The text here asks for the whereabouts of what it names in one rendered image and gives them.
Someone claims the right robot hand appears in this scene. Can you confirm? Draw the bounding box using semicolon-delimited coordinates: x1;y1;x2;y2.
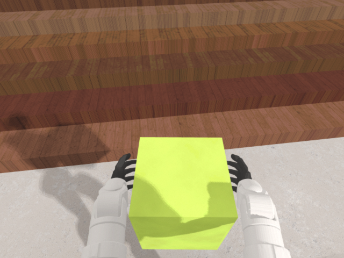
227;154;252;192

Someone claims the carton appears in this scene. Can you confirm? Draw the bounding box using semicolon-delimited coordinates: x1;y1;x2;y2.
128;137;238;250

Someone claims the left robot hand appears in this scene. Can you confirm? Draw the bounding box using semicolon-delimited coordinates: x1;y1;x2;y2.
111;153;137;190

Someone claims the right robot forearm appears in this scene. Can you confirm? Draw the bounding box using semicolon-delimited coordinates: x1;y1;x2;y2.
236;179;291;258

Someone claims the left robot forearm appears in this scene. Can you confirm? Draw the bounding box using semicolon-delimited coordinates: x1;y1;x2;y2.
81;178;128;258

